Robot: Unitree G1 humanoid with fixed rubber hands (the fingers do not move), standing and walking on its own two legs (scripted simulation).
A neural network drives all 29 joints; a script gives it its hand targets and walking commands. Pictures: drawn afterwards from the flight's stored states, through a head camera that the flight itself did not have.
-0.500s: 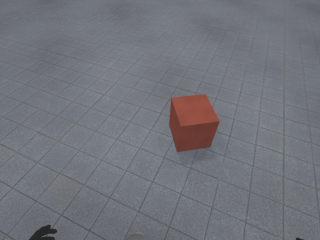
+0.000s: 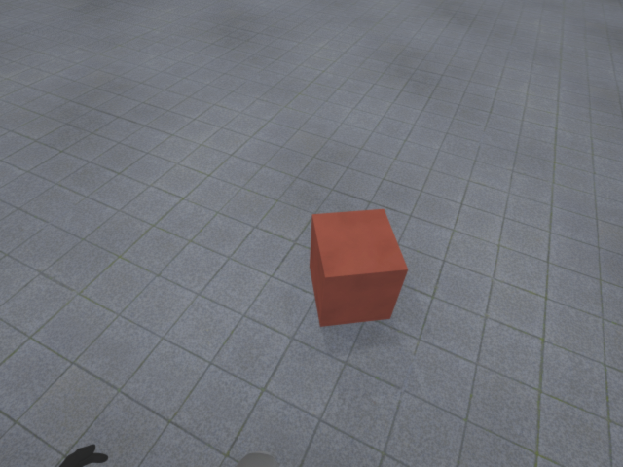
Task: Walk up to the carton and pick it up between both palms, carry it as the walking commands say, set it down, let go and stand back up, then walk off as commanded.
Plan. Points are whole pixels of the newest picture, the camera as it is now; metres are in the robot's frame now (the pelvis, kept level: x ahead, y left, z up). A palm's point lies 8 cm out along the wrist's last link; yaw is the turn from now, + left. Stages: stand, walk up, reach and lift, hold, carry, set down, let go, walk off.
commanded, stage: walk up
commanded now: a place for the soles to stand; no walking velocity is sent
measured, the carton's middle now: (352, 267) +0.89 -0.09 -0.59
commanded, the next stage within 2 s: none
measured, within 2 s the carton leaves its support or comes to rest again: neither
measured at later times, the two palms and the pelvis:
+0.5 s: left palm (165, 420) +0.21 +0.23 -0.08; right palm out of the picture +0.26 -0.44 -0.05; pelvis +0.14 -0.11 +0.00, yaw +3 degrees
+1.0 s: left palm (248, 350) +0.32 +0.14 -0.10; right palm out of the picture +0.38 -0.54 -0.05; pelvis +0.26 -0.20 -0.02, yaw +5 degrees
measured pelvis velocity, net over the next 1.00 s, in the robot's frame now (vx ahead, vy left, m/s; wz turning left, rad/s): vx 0.26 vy -0.20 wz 0.09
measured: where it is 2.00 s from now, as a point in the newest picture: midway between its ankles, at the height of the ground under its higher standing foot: (398, 447)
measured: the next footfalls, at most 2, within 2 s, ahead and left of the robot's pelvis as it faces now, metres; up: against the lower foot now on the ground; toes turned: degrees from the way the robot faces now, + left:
left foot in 0.08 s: +0.13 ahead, +0.13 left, +0.00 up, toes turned -1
right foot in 0.30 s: +0.20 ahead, -0.20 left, +0.00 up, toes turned -1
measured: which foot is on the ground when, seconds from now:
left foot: up 0.00-0.06, down 0.08-0.30, up 0.32-0.54, down 0.56-0.78, up 0.80-1.00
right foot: down 0.00-0.08, up 0.10-0.28, down 0.30-0.56, up 0.58-0.76, down 0.78-1.00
